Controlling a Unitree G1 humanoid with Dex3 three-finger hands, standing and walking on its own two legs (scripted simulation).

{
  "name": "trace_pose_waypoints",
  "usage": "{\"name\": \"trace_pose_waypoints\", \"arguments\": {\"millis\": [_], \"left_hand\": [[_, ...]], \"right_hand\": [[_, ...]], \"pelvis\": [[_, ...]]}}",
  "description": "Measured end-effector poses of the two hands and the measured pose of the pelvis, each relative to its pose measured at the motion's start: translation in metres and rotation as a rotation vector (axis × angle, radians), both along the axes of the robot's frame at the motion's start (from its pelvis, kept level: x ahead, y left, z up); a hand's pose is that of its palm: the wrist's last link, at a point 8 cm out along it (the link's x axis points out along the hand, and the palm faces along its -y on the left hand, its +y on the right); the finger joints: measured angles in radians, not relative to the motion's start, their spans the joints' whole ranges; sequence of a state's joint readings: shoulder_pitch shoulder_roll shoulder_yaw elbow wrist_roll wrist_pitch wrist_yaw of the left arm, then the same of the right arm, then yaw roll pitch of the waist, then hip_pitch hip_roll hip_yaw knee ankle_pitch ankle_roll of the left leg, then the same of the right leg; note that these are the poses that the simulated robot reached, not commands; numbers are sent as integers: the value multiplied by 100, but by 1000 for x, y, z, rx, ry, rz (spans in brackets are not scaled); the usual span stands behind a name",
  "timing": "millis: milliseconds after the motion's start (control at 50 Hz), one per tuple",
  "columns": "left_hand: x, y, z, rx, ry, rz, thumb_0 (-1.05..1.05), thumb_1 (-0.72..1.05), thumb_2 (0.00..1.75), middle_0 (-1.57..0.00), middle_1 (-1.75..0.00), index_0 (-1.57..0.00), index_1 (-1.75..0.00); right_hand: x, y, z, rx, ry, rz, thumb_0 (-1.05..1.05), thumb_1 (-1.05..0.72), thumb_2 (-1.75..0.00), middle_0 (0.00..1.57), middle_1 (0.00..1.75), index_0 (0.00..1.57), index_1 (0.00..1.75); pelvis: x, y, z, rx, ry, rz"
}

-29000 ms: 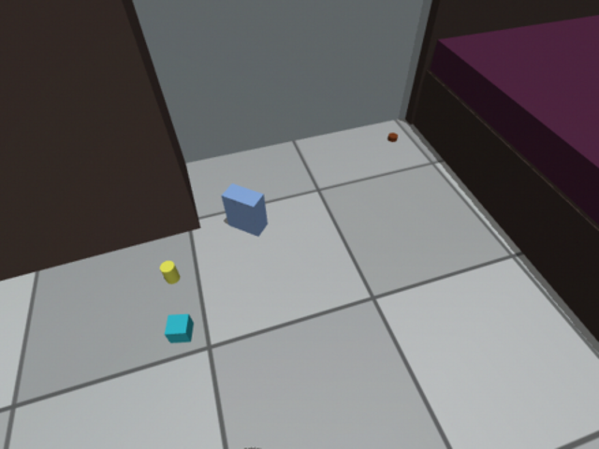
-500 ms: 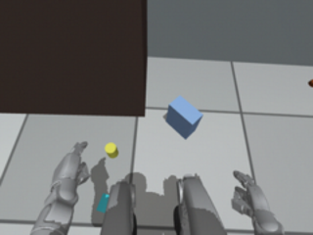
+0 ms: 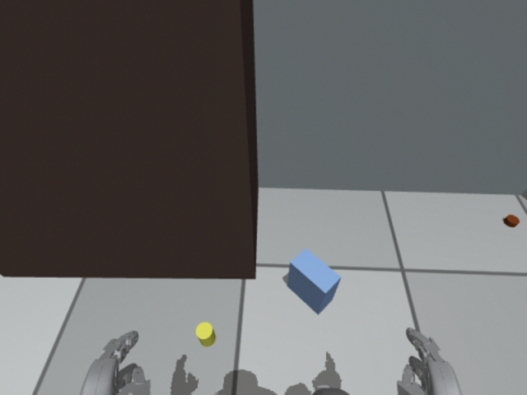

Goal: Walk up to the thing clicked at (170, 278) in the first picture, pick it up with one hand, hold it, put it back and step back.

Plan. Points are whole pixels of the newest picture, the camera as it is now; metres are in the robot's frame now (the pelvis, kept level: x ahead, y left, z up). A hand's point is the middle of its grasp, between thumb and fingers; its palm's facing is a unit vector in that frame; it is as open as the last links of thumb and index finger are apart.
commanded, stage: home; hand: left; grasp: from above
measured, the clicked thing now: (206, 334) +0.44 +0.19 -0.66
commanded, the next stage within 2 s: none
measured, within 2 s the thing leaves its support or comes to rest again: neither
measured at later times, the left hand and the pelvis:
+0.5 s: hand (142, 390) +0.17 +0.18 -0.04, palm faces +0.05 -0.98 -0.20, open 7.4 cm; pelvis +0.01 +0.00 +0.01, yaw +1 degrees
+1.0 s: hand (142, 394) +0.17 +0.18 -0.04, palm faces +0.04 -0.98 -0.21, open 7.4 cm; pelvis +0.01 +0.00 +0.01, yaw +0 degrees
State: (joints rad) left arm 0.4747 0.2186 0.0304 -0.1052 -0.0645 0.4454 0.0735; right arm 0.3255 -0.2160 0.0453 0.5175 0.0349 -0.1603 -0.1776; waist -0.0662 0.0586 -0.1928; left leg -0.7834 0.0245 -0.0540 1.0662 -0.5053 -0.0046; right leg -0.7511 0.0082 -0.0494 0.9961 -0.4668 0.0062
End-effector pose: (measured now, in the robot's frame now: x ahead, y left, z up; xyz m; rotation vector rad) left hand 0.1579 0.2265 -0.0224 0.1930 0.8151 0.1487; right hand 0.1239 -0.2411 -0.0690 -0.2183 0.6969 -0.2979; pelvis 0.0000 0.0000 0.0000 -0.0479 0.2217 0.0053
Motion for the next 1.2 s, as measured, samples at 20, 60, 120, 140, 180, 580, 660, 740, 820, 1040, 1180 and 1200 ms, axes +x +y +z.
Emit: {"name": "trace_pose_waypoints", "arguments": {"millis": [20,60,120,140,180,580,660,740,820,1040,1180,1200], "left_hand": [[-1,1,4,-4,-3,4,2,90,89,-21,-30,-20,-30],[-4,2,11,-7,-7,7,1,90,89,-21,-30,-20,-30],[-6,3,17,-9,-9,5,1,90,90,-20,-30,-20,-30],[-7,3,17,-11,-8,4,1,90,90,-20,-30,-20,-30],[-8,4,17,-16,-5,3,1,90,90,-20,-30,-20,-30],[-4,3,12,-22,-1,-6,2,90,90,-20,-30,-20,-30],[-4,2,13,-22,0,-10,2,90,90,-20,-30,-20,-30],[-5,1,12,-24,1,-15,2,90,90,-20,-30,-20,-30],[-5,1,12,-25,-2,-16,2,90,90,-20,-30,-20,-30],[-9,1,13,-23,-6,-15,2,90,90,-20,-30,-20,-30],[-9,1,12,-21,-2,-15,2,90,90,-20,-30,-20,-30],[-9,1,12,-22,-2,-15,2,90,90,-20,-30,-20,-30]], "right_hand": [[3,0,4,-2,-13,1,1,-91,-90,20,30,21,30],[9,1,10,-7,-39,7,1,-91,-90,20,30,21,30],[19,2,18,-15,-78,19,1,-91,-90,20,30,21,30],[23,2,20,-18,-90,25,1,-91,-90,20,30,21,30],[30,2,24,-26,-112,39,1,-91,-90,20,30,21,30],[32,3,22,-36,-95,66,1,-91,-90,20,30,21,30],[27,3,20,-33,-83,59,1,-91,-90,20,30,21,30],[23,1,19,-36,-81,53,1,-91,-90,20,30,21,30],[21,0,20,-40,-83,49,1,-91,-90,20,30,21,30],[24,-1,23,-43,-103,57,1,-91,-90,20,30,21,30],[27,-1,22,-40,-105,61,1,-91,-90,20,30,21,30],[27,-1,22,-41,-105,61,1,-91,-90,20,30,21,30]], "pelvis": [[2,0,2,0,-6,1],[5,0,6,0,-16,3],[8,0,9,2,-28,6],[9,0,9,2,-31,7],[9,0,10,2,-35,10],[12,0,11,3,-47,10],[11,0,11,3,-48,8],[9,0,11,4,-50,6],[8,0,10,4,-50,4],[5,-1,10,4,-53,5],[6,-2,9,4,-49,6],[6,-2,9,4,-48,6]]}}
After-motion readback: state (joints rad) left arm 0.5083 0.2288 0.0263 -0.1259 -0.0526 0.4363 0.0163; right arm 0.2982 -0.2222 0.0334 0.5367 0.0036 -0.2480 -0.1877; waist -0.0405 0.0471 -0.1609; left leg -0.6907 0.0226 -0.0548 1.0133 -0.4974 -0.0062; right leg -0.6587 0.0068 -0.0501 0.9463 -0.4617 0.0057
